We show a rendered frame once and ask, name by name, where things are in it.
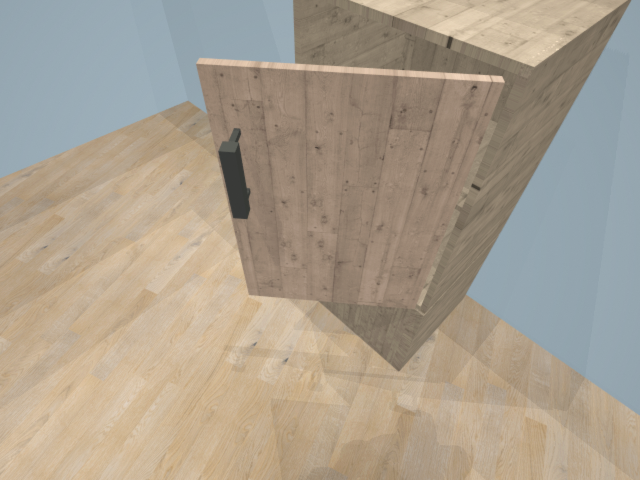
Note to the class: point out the handle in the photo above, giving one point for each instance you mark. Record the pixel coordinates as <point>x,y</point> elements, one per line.
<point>232,166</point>

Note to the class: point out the cupboard door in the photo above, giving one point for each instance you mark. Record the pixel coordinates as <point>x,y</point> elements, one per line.
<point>354,173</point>

